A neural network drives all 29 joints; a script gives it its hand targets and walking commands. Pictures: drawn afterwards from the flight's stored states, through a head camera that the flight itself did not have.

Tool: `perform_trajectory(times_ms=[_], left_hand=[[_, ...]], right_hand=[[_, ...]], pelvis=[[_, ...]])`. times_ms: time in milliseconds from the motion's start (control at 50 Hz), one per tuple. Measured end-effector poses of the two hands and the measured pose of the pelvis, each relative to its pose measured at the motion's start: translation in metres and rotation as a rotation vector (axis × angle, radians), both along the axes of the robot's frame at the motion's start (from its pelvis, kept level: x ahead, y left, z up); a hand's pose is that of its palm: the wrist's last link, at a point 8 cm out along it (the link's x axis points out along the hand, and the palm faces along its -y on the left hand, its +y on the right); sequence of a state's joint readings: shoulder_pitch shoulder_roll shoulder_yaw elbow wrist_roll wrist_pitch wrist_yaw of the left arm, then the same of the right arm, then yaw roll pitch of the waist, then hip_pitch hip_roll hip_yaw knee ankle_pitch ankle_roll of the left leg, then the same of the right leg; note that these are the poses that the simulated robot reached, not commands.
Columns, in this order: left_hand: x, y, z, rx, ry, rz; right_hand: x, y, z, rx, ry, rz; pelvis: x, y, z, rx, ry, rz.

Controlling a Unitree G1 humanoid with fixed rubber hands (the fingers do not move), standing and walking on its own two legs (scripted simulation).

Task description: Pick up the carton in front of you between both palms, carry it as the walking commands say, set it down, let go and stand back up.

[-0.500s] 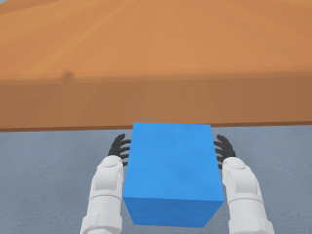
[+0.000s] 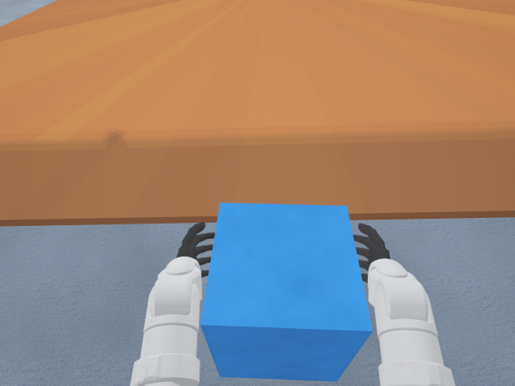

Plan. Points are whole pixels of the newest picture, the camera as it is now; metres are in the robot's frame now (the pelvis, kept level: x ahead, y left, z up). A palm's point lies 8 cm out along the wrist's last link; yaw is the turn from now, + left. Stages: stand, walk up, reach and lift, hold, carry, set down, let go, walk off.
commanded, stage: hold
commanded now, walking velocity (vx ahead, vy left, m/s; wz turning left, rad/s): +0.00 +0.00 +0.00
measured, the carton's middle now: (280, 295) +0.28 +0.00 -0.02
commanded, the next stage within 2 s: carry in 0.12 s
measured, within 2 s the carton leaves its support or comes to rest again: neither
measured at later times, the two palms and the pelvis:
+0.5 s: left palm (175, 220) +0.35 +0.18 +0.09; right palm (355, 219) +0.35 -0.12 +0.09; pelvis +0.08 +0.02 +0.00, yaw +0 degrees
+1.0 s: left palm (184, 142) +0.60 +0.22 +0.08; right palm (314, 136) +0.61 -0.08 +0.08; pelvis +0.36 +0.05 -0.03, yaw +2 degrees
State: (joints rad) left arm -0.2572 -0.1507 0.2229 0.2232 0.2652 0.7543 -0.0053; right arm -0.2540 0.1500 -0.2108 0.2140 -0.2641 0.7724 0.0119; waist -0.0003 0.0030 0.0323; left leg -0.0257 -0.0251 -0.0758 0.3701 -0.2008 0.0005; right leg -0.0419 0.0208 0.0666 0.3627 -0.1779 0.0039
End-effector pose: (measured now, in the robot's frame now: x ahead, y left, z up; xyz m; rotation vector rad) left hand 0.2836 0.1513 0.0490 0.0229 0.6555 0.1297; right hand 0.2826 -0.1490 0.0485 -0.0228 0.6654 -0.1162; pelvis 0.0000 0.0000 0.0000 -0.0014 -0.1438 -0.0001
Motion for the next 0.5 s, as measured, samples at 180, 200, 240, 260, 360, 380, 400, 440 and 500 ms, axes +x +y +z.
perform_trajectory(times_ms=[180, 200, 240, 260, 360, 380, 400, 440, 500], left_hand=[[0.002, 0.000, 0.004, -0.005, -0.010, 0.009], [0.004, 0.000, 0.006, -0.006, -0.016, 0.011], [0.009, 0.002, 0.011, -0.011, -0.037, 0.021], [0.012, 0.004, 0.014, -0.010, -0.051, 0.027], [0.027, 0.019, 0.026, -0.034, -0.082, 0.064], [0.031, 0.023, 0.028, -0.040, -0.081, 0.069], [0.036, 0.027, 0.029, -0.041, -0.080, 0.071], [0.046, 0.031, 0.033, -0.042, -0.063, 0.068], [0.064, 0.028, 0.039, -0.050, -0.034, 0.066]], right_hand=[[0.003, 0.000, 0.003, 0.011, -0.010, -0.003], [0.005, 0.000, 0.005, 0.012, -0.015, -0.001], [0.012, 0.002, 0.010, 0.018, -0.037, 0.001], [0.016, 0.004, 0.013, 0.017, -0.050, 0.002], [0.039, 0.020, 0.028, 0.035, -0.081, 0.009], [0.044, 0.024, 0.031, 0.041, -0.080, 0.009], [0.049, 0.028, 0.033, 0.044, -0.079, 0.005], [0.058, 0.032, 0.035, 0.044, -0.062, 0.002], [0.071, 0.029, 0.038, 0.040, -0.033, -0.015]], pelvis=[[-0.003, -0.001, -0.002, -0.001, 0.062, 0.011], [-0.001, -0.001, -0.002, -0.002, 0.080, 0.014], [0.002, -0.001, -0.004, -0.004, 0.111, 0.024], [0.005, 0.000, -0.006, -0.005, 0.122, 0.030], [0.027, 0.010, -0.011, 0.004, 0.167, 0.045], [0.034, 0.013, -0.012, 0.006, 0.176, 0.040], [0.040, 0.015, -0.012, 0.006, 0.185, 0.030], [0.054, 0.019, -0.010, -0.003, 0.204, 0.012], [0.076, 0.019, -0.003, -0.024, 0.227, 0.006]])
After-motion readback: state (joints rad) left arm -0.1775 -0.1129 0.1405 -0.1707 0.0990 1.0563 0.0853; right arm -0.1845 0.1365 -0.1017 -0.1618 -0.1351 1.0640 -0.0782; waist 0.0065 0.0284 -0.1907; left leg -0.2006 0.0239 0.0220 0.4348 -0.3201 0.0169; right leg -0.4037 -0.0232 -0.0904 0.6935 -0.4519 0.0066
